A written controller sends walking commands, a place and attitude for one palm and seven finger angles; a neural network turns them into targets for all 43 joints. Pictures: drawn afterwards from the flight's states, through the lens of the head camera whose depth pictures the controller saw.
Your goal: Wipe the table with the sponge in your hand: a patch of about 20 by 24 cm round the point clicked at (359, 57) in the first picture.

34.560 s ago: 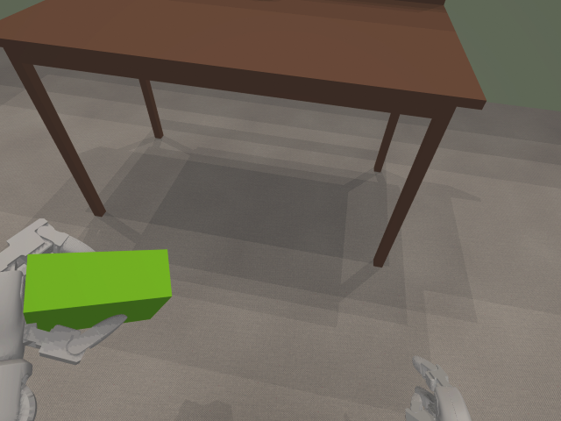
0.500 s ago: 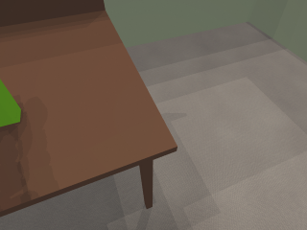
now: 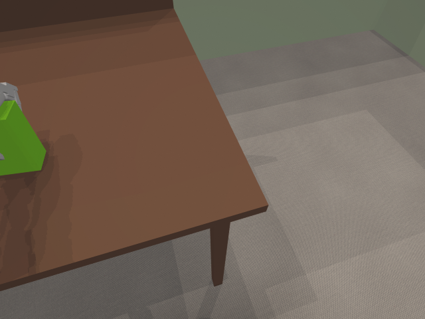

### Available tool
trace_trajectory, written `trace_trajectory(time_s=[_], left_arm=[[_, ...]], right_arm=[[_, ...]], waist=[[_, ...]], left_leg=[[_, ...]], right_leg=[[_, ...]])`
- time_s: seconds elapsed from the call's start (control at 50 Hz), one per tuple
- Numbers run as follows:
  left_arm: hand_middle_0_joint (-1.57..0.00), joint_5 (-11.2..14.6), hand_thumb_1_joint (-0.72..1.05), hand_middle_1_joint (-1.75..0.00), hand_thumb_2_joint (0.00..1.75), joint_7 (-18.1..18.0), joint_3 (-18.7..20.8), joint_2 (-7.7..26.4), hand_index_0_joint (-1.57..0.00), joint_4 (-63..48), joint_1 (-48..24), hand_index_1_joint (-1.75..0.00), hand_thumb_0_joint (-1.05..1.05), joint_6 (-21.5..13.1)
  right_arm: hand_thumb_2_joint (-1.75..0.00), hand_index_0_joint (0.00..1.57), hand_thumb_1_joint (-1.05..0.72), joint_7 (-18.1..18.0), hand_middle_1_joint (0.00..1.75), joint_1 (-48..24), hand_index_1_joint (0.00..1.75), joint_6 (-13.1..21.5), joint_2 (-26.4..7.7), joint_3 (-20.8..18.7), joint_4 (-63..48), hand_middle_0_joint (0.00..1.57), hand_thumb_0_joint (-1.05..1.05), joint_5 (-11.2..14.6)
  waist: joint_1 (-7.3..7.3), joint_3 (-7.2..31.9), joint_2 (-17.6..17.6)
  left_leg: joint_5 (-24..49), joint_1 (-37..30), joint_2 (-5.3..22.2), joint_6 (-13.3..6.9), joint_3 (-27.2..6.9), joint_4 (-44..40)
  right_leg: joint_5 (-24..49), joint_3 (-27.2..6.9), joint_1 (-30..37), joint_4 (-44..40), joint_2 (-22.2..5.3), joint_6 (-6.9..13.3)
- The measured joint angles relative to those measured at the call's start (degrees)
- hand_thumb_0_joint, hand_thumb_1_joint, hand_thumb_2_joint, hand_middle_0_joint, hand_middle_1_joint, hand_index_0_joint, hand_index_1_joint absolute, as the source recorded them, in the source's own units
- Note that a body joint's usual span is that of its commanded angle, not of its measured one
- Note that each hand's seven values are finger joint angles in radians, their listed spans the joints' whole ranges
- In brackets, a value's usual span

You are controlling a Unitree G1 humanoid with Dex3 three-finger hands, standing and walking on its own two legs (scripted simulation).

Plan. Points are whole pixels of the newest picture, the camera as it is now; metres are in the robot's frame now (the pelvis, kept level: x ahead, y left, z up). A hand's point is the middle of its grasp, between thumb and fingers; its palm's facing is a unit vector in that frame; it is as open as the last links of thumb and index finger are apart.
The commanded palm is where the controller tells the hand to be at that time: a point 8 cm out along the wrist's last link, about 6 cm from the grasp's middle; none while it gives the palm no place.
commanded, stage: wipe back along the first lane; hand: left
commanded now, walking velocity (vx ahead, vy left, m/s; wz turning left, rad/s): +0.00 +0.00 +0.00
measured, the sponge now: (0, 149) +0.36 +0.42 +0.11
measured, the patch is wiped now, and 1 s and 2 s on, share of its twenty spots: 0.95 0.95 1.00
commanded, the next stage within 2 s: lift the sponge slowly off the table in 1.40 s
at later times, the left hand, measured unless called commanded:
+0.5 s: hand out of the picture +0.31 +0.40 +0.16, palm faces -0.14 +0.06 -0.99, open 9.7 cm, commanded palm +0.30 +0.39 +0.19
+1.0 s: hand out of the picture +0.29 +0.38 +0.15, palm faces -0.02 +0.04 -1.00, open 9.7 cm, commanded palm +0.24 +0.38 +0.18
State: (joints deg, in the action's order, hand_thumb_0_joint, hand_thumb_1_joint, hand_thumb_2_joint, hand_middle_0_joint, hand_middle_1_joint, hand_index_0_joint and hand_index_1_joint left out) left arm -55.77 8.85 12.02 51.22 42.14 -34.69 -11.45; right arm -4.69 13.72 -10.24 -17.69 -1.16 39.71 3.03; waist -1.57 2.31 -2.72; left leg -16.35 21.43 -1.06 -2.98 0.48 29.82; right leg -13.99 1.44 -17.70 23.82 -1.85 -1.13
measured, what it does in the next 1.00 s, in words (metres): stands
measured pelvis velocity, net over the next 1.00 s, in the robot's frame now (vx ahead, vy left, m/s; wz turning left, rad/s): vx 0.00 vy -0.02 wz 0.00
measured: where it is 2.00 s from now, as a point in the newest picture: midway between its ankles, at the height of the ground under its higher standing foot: outside the picture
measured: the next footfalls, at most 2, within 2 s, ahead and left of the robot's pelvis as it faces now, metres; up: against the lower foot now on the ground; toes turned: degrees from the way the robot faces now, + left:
none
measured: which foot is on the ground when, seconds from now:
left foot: down 0.00-1.00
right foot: down 0.00-1.00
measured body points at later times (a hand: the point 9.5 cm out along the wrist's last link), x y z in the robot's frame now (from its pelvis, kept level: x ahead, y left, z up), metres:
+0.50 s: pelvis -0.02 -0.02 +0.00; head +0.01 -0.03 +0.45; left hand +0.32 +0.39 +0.21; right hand +0.12 -0.29 -0.11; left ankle -0.02 +0.08 -0.74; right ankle -0.03 -0.16 -0.74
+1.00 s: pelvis +0.00 -0.02 +0.00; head +0.02 -0.05 +0.45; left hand +0.29 +0.37 +0.21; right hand +0.17 -0.28 -0.11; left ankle -0.02 +0.08 -0.74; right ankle -0.03 -0.16 -0.74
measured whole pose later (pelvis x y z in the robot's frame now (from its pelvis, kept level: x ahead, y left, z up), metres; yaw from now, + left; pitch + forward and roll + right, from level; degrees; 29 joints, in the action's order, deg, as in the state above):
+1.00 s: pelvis +0.00 -0.02 +0.00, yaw +0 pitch +3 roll -1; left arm -48.4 6.7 14.3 45.9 18.1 -10.8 4.4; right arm -5.0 8.4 -7.2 -18.2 0.3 38.8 2.6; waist -3.1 1.7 -4.4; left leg -17.3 15.9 -0.4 -1.5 0.4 30.0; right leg -16.6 1.3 -13.7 27.2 -1.3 -1.2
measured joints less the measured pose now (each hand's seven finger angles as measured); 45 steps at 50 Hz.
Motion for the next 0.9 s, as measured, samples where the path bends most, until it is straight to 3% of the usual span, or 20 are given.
trace_trajectory(time_s=[0.14, 0.26, 0.4, 0.54, 0.7, 0.9], left_arm=[[-0.75, 0.82, -0.50, -1.39, 1.09, -2.71, -0.51, -3.51, -0.78, -3.91, 4.05, -1.40, 0.00, 5.47], [-0.75, 1.18, -0.49, -1.39, 1.09, -2.40, -1.45, -3.85, -0.77, -3.58, 4.69, -1.41, -0.01, 9.06], [-0.75, 0.21, -0.49, -1.40, 1.09, -0.57, -4.06, -2.72, -0.77, -0.43, 1.88, -1.42, -0.01, 9.93], [-0.74, -0.98, -0.49, -1.41, 1.09, 0.60, -5.28, -1.92, -0.76, -0.79, 1.31, -1.42, -0.01, 7.74], [-0.74, 3.21, -0.49, -1.41, 1.09, -0.96, -0.28, -2.30, -0.76, -6.91, 10.15, -1.42, 0.00, 6.48], [-0.73, 5.75, -0.48, -1.42, 1.09, -2.87, 1.94, -4.43, -0.75, -17.00, 18.80, -1.44, -0.01, 12.44]], right_arm=[[-0.90, 0.21, -0.91, 0.85, 0.30, -1.93, 0.30, 0.19, 1.00, 1.50, -0.24, 0.21, 0.01, -0.15], [-0.90, 0.21, -0.91, 0.15, 0.30, -3.36, 0.30, 0.73, 1.22, 2.71, -0.24, 0.21, 0.01, -0.07], [-0.90, 0.21, -0.91, -1.31, 0.30, -3.48, 0.30, 2.05, 0.40, 2.86, -0.11, 0.21, 0.01, -0.05], [-0.90, 0.21, -0.91, -1.73, 0.30, -2.58, 0.30, 2.91, -0.42, 1.98, 0.08, 0.21, 0.01, -0.44], [-0.90, 0.21, -0.91, -0.99, 0.30, -1.34, 0.30, 2.16, -0.64, 1.29, 0.35, 0.21, 0.01, -0.23], [-0.90, 0.21, -0.91, -0.24, 0.30, -3.32, 0.30, 2.40, -0.50, 1.36, 0.37, 0.21, 0.01, -0.32]], waist=[[-0.21, -0.15, -0.54], [-0.52, -0.74, -0.28], [-0.85, -1.33, 0.30], [-0.98, -1.82, 0.14], [-0.88, -1.18, -0.90], [-1.33, -0.80, -1.35]], left_leg=[[0.83, -1.93, -0.12, 0.12, 0.42, -0.86], [1.66, -3.56, -0.04, 0.44, 0.10, -1.57], [2.43, -4.15, 0.12, 1.02, -1.00, -1.98], [2.64, -3.65, 0.47, 1.43, -1.25, -2.12], [1.21, -4.07, 0.85, 1.61, -0.37, -1.33], [-0.43, -4.79, 0.83, 1.60, -0.22, -0.03]], right_leg=[[0.35, -0.46, 1.29, 0.22, -0.16, -0.35], [0.66, -0.17, 2.70, 0.25, -0.08, -0.37], [0.89, 0.90, 3.53, 0.13, 0.14, 0.23], [1.00, 1.11, 2.98, 0.12, 0.50, 0.48], [-0.38, 0.18, 2.72, 1.56, 0.80, 0.28], [-2.11, 0.01, 3.28, 3.11, 0.76, 0.19]])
